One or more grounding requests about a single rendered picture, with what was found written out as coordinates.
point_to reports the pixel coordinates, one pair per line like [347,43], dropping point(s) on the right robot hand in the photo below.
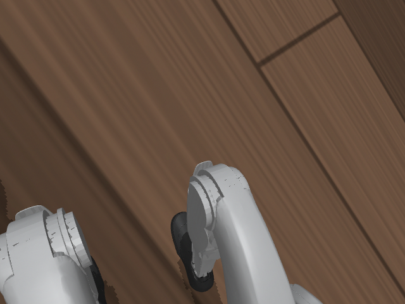
[302,296]

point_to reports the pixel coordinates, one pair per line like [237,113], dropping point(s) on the left robot foot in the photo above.
[98,281]

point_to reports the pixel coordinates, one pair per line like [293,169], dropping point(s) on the right robot foot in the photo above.
[183,246]

